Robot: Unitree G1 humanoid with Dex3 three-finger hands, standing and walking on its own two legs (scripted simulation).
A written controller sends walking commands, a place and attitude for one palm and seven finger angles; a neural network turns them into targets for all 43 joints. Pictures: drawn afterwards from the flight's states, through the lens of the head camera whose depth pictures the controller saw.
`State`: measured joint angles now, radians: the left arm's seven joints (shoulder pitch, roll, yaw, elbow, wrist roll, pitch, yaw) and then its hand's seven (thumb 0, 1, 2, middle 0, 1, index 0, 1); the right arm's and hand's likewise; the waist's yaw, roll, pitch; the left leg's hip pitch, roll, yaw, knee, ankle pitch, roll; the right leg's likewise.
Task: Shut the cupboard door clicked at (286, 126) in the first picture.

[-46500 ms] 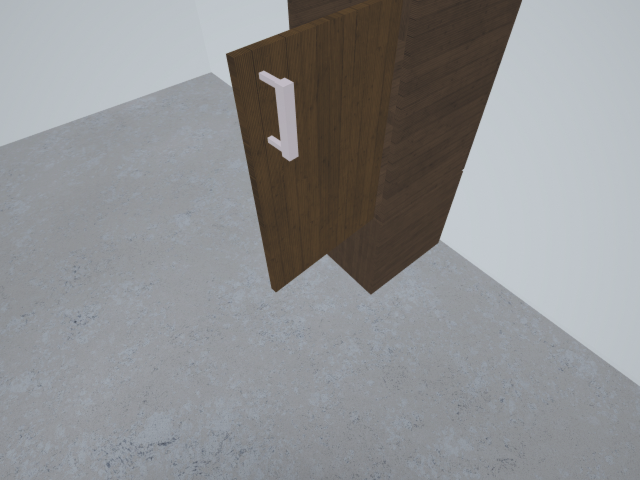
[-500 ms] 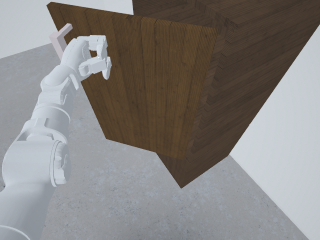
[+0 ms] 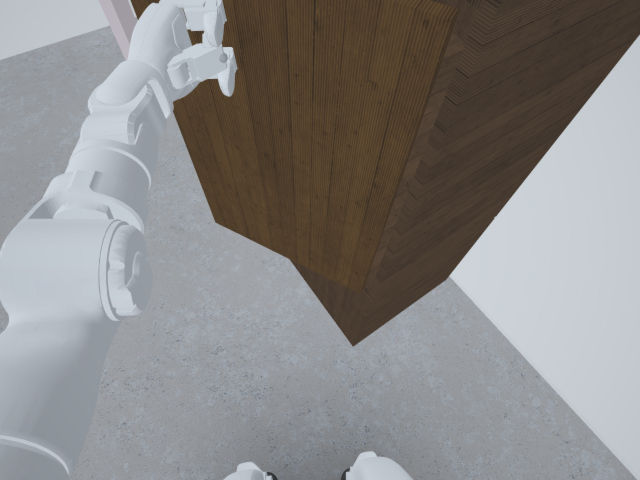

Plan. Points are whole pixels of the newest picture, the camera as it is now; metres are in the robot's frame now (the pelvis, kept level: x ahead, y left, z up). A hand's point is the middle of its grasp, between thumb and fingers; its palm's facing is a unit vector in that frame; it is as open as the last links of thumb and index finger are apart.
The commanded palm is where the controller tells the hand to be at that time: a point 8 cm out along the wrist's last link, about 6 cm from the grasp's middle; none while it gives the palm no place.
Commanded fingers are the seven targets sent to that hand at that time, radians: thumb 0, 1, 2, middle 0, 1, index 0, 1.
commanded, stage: pull the fist back off the door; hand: left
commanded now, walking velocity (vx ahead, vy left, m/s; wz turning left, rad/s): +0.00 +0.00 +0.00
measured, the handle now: (141, 28) +0.61 +0.14 +0.18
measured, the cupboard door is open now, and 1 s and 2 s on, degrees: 27 24 24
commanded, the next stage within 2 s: draw the hand back to the body in 0.82 s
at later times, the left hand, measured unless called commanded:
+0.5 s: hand (231, 81) +0.51 +0.04 +0.18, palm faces +0.01 -1.00 -0.01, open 3.1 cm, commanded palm +0.46 +0.08 +0.18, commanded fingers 0.00 0.90 0.90 -1.30 -1.50 -1.30 -1.50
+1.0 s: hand (221, 116) +0.44 +0.05 +0.19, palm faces +0.00 -1.00 +0.00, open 3.1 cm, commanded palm +0.40 +0.10 +0.18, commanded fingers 0.00 0.90 0.90 -1.30 -1.50 -1.30 -1.50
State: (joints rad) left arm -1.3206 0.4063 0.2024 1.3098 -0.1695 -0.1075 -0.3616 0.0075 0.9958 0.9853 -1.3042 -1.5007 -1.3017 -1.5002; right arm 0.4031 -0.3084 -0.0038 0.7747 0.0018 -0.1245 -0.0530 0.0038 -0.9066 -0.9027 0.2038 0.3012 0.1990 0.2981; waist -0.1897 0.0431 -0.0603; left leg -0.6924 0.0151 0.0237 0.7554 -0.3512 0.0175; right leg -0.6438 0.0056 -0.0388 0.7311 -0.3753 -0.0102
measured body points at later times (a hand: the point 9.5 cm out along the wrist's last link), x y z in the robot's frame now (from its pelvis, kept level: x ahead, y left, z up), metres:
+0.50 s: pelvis +0.01 -0.02 +0.02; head +0.06 -0.04 +0.46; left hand +0.50 +0.09 +0.19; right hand +0.04 -0.27 -0.12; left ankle +0.00 +0.11 -0.71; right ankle -0.02 -0.11 -0.71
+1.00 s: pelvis -0.01 -0.02 +0.02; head +0.00 -0.04 +0.47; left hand +0.44 +0.10 +0.20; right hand +0.11 -0.26 -0.09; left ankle +0.00 +0.11 -0.71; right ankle -0.02 -0.11 -0.71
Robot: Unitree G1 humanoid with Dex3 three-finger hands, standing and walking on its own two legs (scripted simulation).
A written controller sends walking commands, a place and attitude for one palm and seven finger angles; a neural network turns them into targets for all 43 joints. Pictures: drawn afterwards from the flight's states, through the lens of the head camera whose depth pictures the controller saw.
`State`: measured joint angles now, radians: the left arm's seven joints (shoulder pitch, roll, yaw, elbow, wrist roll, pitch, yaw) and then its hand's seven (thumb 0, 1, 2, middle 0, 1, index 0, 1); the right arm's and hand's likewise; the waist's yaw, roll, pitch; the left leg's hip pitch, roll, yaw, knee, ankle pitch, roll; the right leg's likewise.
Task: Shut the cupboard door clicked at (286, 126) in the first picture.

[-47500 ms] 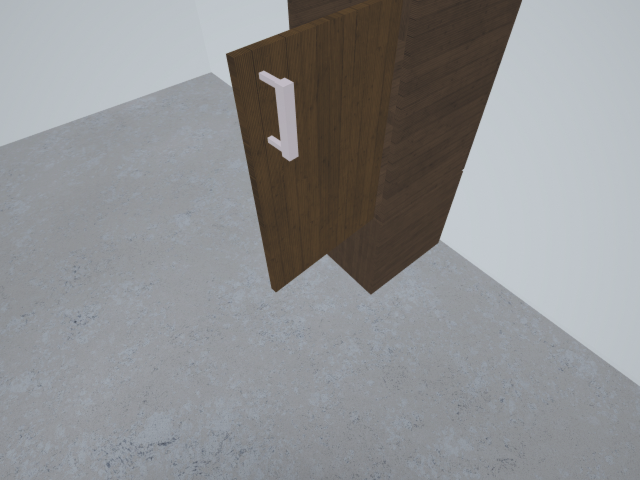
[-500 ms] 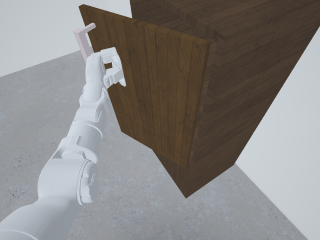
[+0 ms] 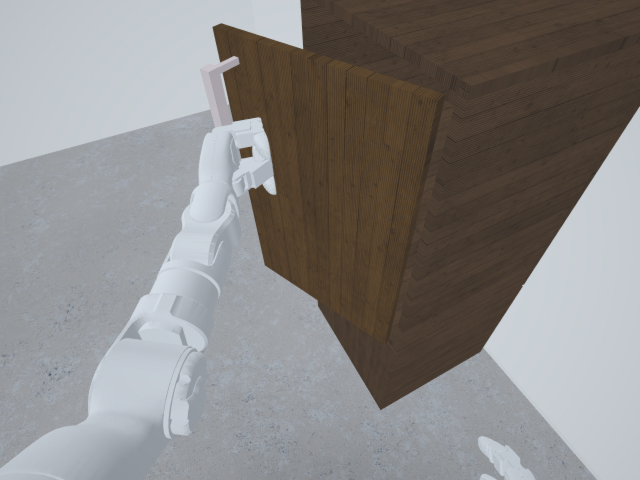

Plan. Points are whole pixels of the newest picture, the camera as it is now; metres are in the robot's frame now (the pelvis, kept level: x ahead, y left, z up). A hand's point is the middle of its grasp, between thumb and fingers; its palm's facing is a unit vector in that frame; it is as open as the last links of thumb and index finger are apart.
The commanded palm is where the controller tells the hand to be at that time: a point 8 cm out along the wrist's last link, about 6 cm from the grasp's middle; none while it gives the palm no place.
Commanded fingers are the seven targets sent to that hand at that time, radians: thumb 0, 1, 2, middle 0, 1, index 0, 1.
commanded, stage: draw the hand back to the body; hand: left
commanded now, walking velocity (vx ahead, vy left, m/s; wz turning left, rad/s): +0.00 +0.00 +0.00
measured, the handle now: (228, 102) +0.64 +0.15 +0.16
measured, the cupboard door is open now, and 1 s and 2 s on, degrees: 24 24 24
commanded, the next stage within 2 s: step back with the hand held close in 1.52 s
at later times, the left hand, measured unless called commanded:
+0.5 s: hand (174, 236) +0.34 +0.16 +0.17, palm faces +0.03 -1.00 -0.08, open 3.1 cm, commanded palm +0.30 +0.21 +0.17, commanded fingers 0.00 0.90 0.90 -1.05 -1.23 -1.05 -1.23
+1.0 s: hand (45, 318) +0.25 +0.26 +0.16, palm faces +0.34 -0.87 -0.35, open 5.0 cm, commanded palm +0.19 +0.30 +0.18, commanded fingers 0.00 0.90 0.90 -0.37 -0.48 -0.37 -0.48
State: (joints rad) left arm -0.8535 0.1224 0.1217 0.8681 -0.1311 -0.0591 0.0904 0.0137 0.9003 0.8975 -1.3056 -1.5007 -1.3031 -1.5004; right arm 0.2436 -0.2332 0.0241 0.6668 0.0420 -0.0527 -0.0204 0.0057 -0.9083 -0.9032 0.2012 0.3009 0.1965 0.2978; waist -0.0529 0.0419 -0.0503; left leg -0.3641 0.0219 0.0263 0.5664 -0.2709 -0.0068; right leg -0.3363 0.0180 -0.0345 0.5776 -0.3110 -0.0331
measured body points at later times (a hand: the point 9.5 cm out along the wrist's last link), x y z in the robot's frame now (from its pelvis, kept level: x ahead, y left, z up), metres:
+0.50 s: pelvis +0.01 +0.02 +0.01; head -0.02 +0.00 +0.46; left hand +0.33 +0.21 +0.18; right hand +0.20 -0.22 -0.07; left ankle +0.01 +0.13 -0.73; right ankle -0.01 -0.10 -0.73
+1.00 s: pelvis +0.02 +0.03 +0.01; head +0.01 +0.00 +0.46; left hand +0.22 +0.30 +0.18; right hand +0.19 -0.19 -0.09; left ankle +0.01 +0.13 -0.73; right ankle -0.01 -0.10 -0.73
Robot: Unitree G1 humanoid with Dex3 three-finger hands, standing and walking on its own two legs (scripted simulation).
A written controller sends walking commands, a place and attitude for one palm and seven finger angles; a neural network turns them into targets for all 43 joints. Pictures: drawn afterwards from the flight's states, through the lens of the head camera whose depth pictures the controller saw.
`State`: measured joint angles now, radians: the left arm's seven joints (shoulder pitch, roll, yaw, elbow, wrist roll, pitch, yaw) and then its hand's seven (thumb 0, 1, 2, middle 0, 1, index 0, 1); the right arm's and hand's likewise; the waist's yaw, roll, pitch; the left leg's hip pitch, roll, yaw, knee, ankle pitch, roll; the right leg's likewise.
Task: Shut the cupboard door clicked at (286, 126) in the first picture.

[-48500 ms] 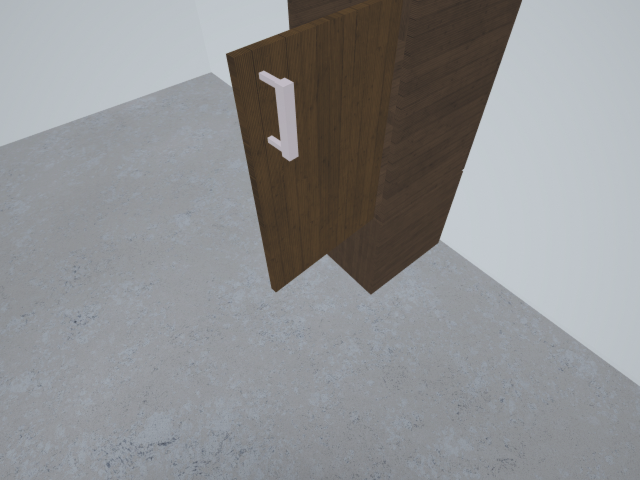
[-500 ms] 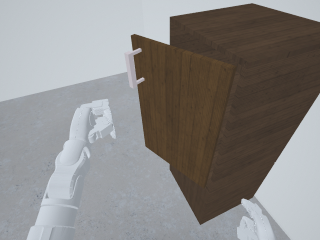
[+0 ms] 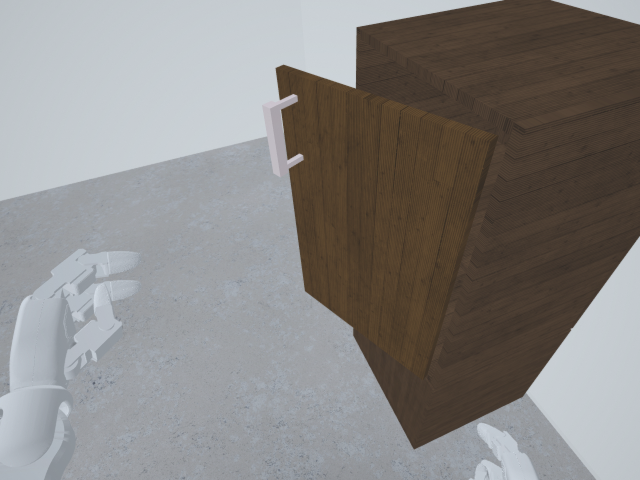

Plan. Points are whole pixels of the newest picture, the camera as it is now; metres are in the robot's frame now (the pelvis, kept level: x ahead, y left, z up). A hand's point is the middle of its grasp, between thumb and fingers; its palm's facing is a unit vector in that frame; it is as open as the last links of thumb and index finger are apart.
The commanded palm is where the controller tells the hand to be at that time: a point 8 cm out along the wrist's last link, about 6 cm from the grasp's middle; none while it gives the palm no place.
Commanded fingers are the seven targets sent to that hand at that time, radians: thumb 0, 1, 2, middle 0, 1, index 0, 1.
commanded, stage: draw the hand back to the body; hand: left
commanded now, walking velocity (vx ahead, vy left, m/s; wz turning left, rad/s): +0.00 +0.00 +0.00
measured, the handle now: (285, 136) +0.62 +0.13 +0.14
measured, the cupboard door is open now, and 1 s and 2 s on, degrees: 24 24 24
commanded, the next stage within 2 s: step back with the hand held close in 0.52 s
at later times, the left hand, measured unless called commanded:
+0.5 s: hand (66, 358) +0.18 +0.26 +0.15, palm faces +0.46 -0.80 -0.38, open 7.4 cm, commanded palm +0.13 +0.30 +0.17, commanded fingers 0.00 0.90 0.90 -0.20 -0.30 -0.20 -0.30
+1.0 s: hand (53, 364) +0.18 +0.28 +0.15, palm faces +0.33 -0.80 -0.50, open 7.4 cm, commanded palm +0.12 +0.32 +0.17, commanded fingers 0.00 0.90 0.90 -0.20 -0.30 -0.20 -0.30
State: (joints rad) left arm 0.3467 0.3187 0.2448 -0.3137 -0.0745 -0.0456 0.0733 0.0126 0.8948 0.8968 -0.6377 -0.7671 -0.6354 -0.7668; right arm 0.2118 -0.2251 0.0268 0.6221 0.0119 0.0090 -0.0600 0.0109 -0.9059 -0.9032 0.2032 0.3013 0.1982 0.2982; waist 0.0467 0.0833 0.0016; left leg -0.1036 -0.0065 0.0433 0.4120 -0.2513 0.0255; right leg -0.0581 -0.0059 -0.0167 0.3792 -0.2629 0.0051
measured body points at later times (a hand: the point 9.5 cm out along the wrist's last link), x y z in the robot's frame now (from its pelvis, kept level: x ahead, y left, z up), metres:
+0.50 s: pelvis +0.00 +0.00 +0.00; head -0.03 -0.02 +0.45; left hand +0.15 +0.30 +0.17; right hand +0.19 -0.22 -0.08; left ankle -0.01 +0.10 -0.74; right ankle -0.03 -0.12 -0.74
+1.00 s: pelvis -0.03 +0.02 -0.01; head -0.02 +0.01 +0.44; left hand +0.16 +0.32 +0.17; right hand +0.14 -0.24 -0.09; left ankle -0.01 +0.10 -0.74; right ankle -0.03 -0.12 -0.74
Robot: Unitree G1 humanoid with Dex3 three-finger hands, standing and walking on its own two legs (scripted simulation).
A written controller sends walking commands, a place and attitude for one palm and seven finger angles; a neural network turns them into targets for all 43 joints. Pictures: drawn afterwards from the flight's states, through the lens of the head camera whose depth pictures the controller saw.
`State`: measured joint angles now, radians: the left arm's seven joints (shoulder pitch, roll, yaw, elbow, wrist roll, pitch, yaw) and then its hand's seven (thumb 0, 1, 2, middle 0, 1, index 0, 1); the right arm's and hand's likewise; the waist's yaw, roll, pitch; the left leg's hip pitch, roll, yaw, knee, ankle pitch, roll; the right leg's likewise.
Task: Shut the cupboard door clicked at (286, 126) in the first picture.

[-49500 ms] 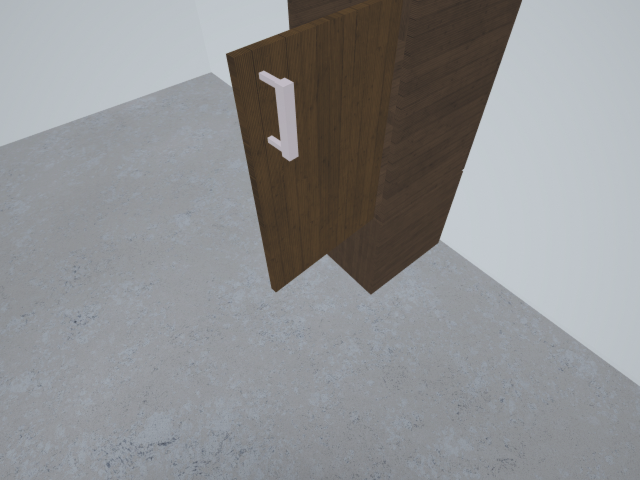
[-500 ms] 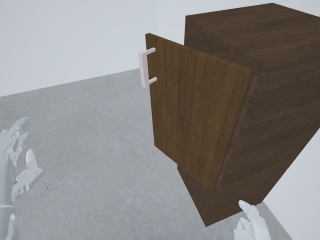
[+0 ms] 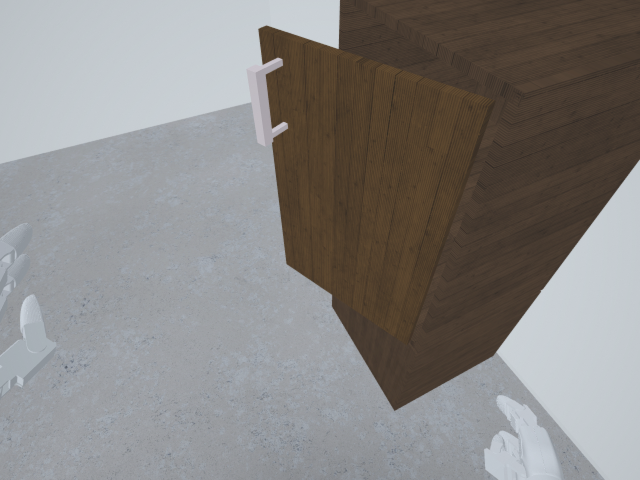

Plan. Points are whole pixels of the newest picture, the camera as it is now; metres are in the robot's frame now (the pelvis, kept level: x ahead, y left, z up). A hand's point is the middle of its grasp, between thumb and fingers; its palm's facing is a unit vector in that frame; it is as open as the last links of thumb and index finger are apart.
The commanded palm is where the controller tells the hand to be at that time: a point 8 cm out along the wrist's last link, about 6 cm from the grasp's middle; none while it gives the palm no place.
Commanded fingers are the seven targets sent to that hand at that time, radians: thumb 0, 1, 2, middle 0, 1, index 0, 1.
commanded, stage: step back with the hand held close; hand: left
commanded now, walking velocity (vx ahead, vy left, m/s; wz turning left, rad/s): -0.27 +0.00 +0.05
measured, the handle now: (270, 103) +0.64 +0.13 +0.15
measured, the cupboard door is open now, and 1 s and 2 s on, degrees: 24 24 24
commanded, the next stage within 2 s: stop stepping back and stand still in 0.78 s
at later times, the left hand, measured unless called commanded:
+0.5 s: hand out of the picture +0.11 +0.28 +0.16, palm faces +0.49 -0.77 -0.41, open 7.4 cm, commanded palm +0.04 +0.31 +0.18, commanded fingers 0.00 0.90 0.90 -0.20 -0.30 -0.20 -0.30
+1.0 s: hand out of the picture +0.03 +0.29 +0.17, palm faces +0.43 -0.78 -0.45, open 7.4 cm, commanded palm -0.02 +0.32 +0.18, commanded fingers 0.00 0.90 0.90 -0.20 -0.30 -0.20 -0.30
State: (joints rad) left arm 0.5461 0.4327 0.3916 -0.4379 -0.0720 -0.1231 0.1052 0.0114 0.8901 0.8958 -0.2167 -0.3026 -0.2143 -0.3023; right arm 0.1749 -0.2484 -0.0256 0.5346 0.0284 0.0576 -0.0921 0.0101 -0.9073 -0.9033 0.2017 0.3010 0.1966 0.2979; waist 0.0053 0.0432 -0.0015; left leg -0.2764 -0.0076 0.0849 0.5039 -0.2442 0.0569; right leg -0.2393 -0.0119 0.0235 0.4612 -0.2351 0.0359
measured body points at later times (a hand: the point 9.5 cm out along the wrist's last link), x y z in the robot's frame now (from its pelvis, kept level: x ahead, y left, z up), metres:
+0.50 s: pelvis -0.08 +0.01 -0.02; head -0.08 +0.03 +0.43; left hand +0.08 +0.32 +0.18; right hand +0.08 -0.23 -0.09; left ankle +0.01 +0.08 -0.74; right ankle +0.00 -0.14 -0.73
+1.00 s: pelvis -0.15 +0.02 -0.01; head -0.16 +0.05 +0.44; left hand +0.00 +0.33 +0.19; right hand +0.02 -0.23 -0.07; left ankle -0.01 +0.08 -0.73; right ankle -0.16 -0.14 -0.74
